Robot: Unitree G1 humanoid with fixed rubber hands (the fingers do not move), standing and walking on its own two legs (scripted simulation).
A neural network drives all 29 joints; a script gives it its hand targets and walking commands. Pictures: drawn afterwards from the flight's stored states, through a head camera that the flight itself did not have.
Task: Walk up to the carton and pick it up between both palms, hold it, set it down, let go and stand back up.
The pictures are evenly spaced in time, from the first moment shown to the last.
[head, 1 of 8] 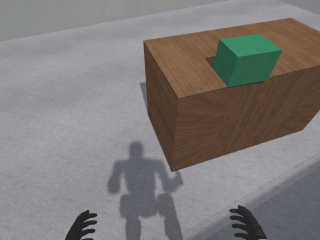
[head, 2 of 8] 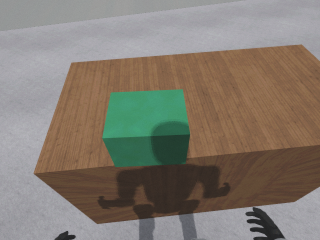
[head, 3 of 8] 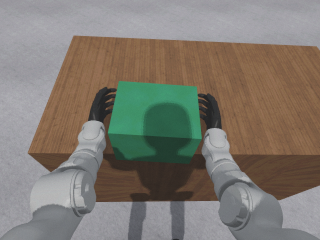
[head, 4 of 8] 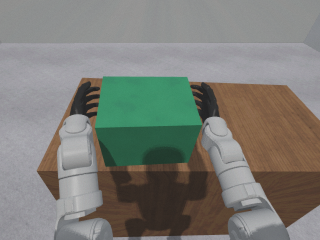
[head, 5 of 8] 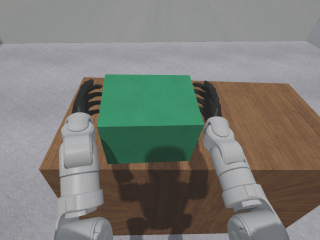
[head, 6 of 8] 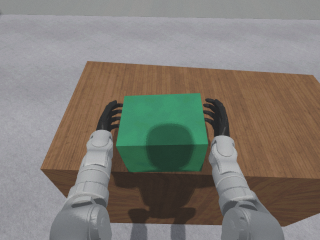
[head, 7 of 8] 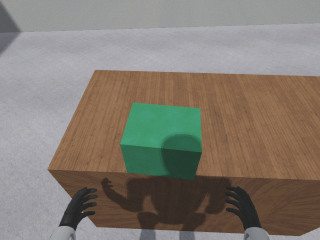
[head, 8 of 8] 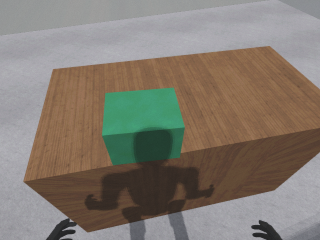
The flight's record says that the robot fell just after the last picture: no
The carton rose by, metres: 0.16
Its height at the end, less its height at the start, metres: +0.00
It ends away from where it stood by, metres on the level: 0.02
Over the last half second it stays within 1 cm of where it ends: yes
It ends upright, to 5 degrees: yes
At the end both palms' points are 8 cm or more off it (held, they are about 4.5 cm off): yes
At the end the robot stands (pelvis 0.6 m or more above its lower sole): yes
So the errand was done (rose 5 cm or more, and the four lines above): yes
